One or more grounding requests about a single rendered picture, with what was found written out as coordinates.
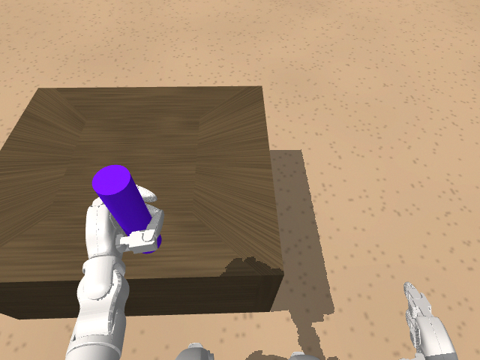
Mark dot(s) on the can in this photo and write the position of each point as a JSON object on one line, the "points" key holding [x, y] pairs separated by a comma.
{"points": [[116, 188]]}

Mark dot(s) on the left robot arm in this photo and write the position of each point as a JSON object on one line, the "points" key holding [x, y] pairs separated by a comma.
{"points": [[100, 326]]}

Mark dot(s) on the right robot hand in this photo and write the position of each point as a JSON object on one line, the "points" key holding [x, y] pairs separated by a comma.
{"points": [[427, 333]]}

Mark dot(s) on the left robot hand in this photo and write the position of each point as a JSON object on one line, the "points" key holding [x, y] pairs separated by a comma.
{"points": [[104, 235]]}

